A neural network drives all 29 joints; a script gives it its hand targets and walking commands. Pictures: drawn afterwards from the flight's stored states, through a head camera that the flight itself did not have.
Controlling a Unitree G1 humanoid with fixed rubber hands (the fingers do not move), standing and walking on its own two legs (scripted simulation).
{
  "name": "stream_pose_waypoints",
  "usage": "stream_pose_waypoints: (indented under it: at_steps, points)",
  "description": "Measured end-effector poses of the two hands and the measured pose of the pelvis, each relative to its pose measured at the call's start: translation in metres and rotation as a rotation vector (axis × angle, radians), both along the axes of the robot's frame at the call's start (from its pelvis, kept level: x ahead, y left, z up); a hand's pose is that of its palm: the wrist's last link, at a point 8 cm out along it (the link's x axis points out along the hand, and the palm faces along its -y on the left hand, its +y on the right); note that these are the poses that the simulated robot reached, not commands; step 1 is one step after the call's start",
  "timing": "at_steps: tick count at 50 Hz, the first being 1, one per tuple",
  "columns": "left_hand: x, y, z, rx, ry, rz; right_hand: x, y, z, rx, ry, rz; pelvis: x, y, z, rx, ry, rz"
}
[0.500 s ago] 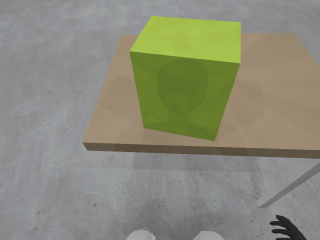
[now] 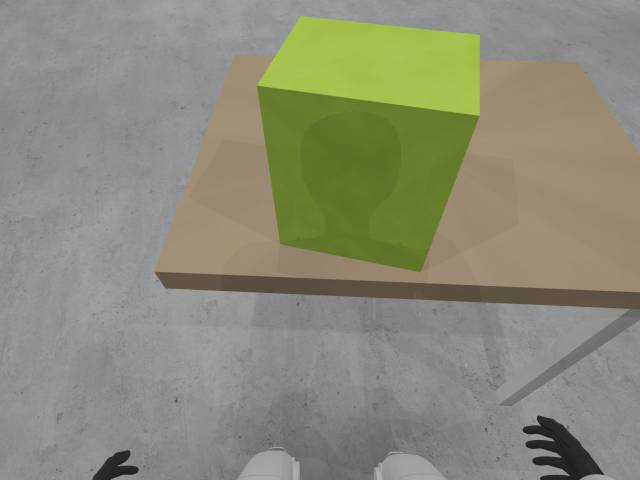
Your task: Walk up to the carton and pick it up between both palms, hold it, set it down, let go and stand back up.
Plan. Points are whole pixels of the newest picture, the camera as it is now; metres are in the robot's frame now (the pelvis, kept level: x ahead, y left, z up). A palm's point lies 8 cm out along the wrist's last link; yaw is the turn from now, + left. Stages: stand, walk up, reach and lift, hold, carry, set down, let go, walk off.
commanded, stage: reach and lift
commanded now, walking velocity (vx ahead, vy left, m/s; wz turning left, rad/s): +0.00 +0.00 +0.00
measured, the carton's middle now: (365, 154) +0.50 -0.04 +0.12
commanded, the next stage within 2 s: none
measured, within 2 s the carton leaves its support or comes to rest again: neither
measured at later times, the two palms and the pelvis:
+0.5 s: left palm (117, 443) +0.18 +0.27 -0.05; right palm (587, 478) +0.13 -0.27 -0.04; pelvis -0.02 -0.01 +0.01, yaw +0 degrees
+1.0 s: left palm (94, 441) +0.17 +0.26 +0.03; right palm (608, 472) +0.13 -0.24 +0.05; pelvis -0.05 -0.01 +0.02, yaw +0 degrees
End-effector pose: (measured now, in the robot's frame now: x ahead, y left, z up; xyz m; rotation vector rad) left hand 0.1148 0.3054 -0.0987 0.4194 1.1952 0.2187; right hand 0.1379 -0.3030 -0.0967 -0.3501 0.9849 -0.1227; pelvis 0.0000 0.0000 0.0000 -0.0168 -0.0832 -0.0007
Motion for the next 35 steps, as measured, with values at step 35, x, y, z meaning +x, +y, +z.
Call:
stream_pose_waypoints:
  at_steps: [35]
  points:
    - [0.065, -0.031, 0.073, -0.156, -0.451, -0.046, -0.009, 0.046, 0.097, -0.052, -0.411, -0.063, -0.032, -0.003, 0.016, 0.003, -0.096, 0.000]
